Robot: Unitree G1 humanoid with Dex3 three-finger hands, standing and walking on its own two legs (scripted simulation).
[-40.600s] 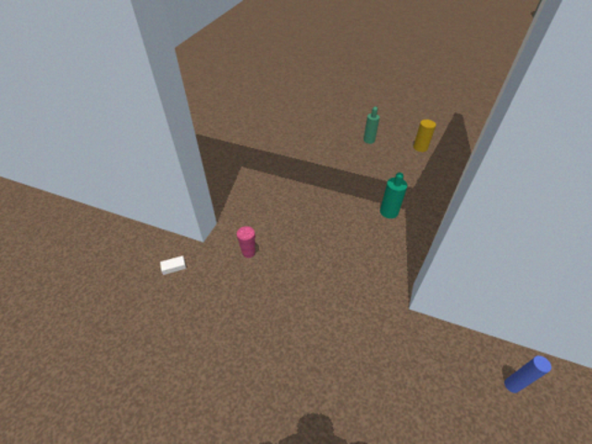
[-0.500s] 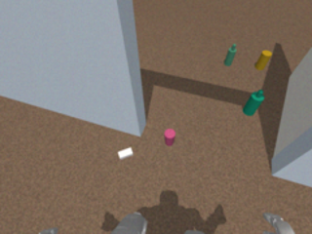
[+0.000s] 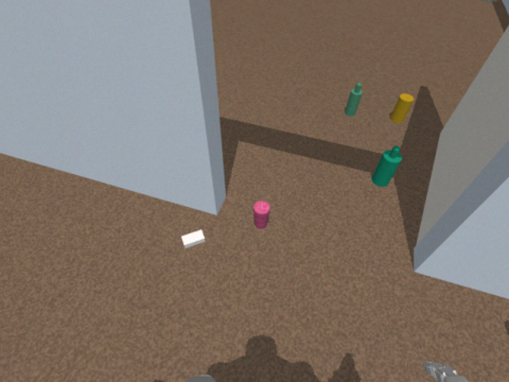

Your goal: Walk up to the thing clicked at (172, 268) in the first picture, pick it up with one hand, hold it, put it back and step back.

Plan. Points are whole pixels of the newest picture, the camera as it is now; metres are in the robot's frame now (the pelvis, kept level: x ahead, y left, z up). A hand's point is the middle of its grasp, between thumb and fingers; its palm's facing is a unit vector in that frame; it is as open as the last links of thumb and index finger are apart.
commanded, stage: walk up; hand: left
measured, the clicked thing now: (193, 238) +0.77 +0.28 -0.74
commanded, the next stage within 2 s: stand in 0.60 s
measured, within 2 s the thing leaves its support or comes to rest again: neither
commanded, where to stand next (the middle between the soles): +0.39 +0.04 m, yaw +0 degrees
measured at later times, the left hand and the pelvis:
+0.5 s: hand out of the picture +0.08 +0.27 -0.14, palm faces +0.06 -0.93 -0.35, open 7.4 cm; pelvis +0.00 +0.01 +0.01, yaw +3 degrees
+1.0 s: hand out of the picture +0.07 +0.26 -0.13, palm faces +0.03 -0.94 -0.33, open 7.4 cm; pelvis +0.00 +0.00 +0.02, yaw +3 degrees
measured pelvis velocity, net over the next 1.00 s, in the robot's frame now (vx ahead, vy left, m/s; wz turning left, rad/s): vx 0.00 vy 0.00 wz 0.04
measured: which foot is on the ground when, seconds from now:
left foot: down 0.00-1.00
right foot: down 0.00-1.00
